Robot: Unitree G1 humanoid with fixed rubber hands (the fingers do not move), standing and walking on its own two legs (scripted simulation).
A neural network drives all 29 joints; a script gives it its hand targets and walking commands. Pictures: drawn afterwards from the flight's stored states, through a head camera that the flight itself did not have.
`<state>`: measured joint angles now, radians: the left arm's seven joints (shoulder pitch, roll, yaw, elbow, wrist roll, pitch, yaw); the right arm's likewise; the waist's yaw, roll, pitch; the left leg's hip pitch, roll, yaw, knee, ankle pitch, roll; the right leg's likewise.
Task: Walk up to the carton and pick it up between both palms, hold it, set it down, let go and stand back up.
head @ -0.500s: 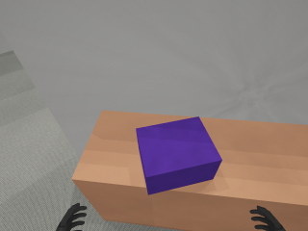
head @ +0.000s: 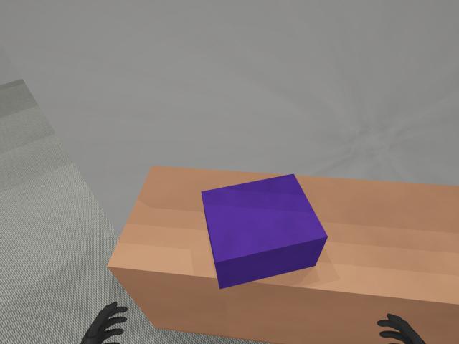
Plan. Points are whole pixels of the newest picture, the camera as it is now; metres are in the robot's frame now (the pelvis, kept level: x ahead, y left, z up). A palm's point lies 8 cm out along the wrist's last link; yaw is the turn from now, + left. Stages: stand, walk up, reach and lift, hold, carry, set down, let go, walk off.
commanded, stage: stand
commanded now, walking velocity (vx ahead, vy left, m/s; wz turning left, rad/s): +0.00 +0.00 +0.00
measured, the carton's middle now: (258, 228) +0.43 -0.03 -0.13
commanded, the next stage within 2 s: walk up in 1.34 s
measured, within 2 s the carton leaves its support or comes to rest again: neither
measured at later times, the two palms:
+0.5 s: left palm out of the picture +0.15 +0.27 -0.06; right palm out of the picture +0.12 -0.29 -0.08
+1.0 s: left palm out of the picture +0.14 +0.27 -0.06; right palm out of the picture +0.11 -0.29 -0.08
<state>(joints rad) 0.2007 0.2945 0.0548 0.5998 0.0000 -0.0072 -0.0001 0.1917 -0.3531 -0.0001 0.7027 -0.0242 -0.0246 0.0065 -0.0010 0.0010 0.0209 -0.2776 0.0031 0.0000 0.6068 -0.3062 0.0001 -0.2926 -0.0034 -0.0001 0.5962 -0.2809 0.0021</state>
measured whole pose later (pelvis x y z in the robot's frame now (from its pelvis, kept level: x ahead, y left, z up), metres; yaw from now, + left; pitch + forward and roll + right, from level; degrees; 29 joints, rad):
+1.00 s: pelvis -0.01 +0.00 +0.01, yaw +0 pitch -2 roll +0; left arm 0.20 0.31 0.04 0.63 0.00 -0.01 0.00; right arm 0.19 -0.37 0.00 0.80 -0.02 -0.03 0.01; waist 0.00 0.00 0.02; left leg -0.24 0.00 0.00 0.53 -0.26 0.00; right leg -0.26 0.00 0.00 0.52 -0.24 0.00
